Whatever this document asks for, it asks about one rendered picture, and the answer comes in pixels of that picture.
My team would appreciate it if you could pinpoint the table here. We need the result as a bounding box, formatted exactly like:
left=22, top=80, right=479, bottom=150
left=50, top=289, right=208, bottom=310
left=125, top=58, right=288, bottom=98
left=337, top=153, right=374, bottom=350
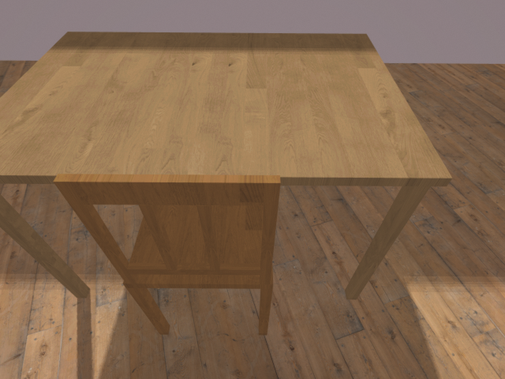
left=0, top=32, right=452, bottom=300

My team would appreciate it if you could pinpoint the chair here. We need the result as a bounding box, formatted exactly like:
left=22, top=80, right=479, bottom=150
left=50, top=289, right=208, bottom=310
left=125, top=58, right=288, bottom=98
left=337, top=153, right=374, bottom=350
left=54, top=174, right=281, bottom=335

